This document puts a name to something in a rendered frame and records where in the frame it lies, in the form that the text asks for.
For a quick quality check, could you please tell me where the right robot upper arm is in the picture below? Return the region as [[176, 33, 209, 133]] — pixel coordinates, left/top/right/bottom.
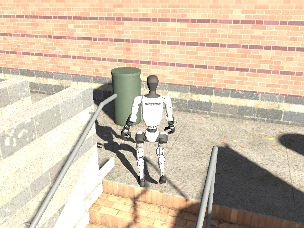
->
[[162, 95, 173, 122]]

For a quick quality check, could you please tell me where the right robot forearm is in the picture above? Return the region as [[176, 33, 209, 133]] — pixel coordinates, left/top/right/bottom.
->
[[168, 115, 175, 129]]

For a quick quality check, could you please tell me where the left robot forearm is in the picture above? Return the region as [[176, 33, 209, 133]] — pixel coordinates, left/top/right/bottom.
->
[[123, 115, 133, 133]]

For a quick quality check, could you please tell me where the left robot upper arm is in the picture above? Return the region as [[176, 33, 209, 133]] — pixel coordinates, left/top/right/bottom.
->
[[129, 96, 143, 122]]

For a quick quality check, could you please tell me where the robot torso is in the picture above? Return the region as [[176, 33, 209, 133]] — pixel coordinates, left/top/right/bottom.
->
[[141, 94, 163, 143]]

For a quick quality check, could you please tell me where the robot right foot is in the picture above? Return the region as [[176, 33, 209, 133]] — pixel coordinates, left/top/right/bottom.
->
[[159, 175, 166, 184]]

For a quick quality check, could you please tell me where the left robot hand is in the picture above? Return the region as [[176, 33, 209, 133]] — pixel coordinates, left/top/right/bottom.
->
[[121, 130, 131, 141]]

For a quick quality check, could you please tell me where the right robot hand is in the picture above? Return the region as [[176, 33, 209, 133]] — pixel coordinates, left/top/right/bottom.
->
[[164, 126, 175, 134]]

